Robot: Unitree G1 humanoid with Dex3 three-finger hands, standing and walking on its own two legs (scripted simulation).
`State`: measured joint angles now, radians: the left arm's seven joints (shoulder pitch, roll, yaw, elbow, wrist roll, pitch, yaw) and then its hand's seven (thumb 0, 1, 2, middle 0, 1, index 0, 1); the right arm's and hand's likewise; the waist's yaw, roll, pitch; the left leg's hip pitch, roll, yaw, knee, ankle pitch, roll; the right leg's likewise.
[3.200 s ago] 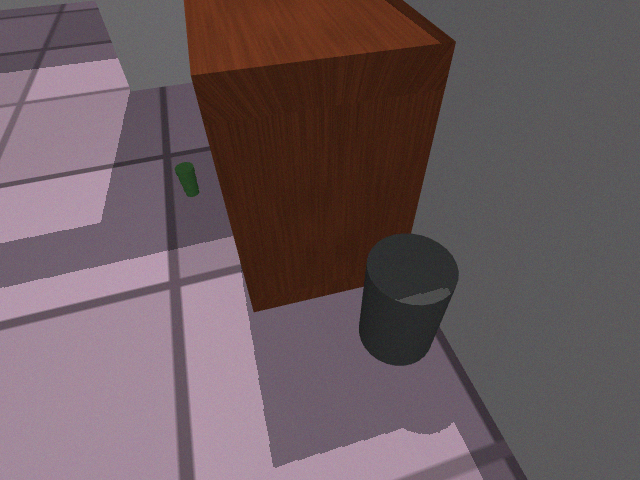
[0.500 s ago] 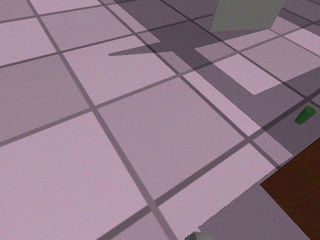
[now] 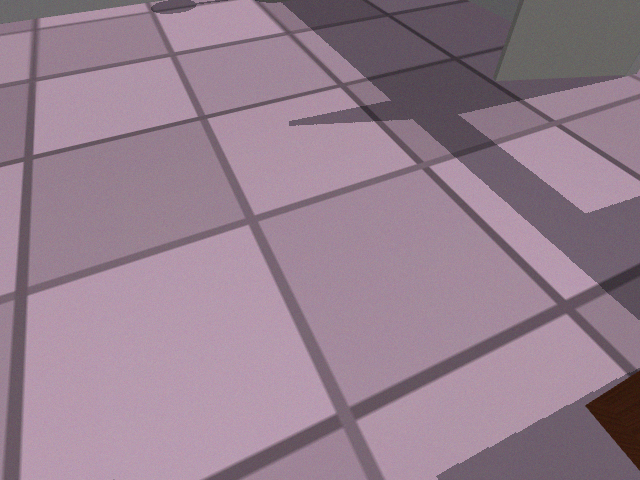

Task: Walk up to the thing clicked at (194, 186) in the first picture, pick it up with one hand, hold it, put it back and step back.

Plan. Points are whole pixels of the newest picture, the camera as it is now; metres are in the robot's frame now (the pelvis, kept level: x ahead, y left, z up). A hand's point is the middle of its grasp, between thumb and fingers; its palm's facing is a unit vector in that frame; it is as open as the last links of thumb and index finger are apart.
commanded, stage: walk up
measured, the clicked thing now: out of the picture +1.00 -1.36 -0.67
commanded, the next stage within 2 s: stand in 0.60 s
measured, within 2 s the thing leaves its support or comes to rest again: neither
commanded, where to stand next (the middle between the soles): +0.09 -0.04 m, yaw +0 degrees
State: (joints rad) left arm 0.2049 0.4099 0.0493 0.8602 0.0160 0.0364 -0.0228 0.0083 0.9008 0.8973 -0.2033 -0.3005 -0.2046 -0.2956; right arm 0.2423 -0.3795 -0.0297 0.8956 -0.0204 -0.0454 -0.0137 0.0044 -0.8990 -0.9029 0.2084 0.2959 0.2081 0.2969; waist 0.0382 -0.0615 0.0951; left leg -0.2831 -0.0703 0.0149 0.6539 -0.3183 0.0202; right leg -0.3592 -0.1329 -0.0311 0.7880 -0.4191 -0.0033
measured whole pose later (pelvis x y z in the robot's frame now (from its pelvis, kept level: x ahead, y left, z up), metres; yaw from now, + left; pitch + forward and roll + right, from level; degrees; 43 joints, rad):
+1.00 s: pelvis +0.01 -0.02 +0.03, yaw +1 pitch -2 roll +0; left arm 0.08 0.36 0.00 1.15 0.00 -0.01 -0.01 0.01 0.90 0.90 -0.20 -0.30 -0.20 -0.30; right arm 0.07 -0.34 0.00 1.15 0.00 -0.01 0.01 0.00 -0.90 -0.90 0.21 0.30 0.21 0.30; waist 0.00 0.00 0.07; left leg -0.13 0.01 -0.05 0.31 -0.15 -0.03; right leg -0.13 -0.02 -0.05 0.34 -0.17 0.00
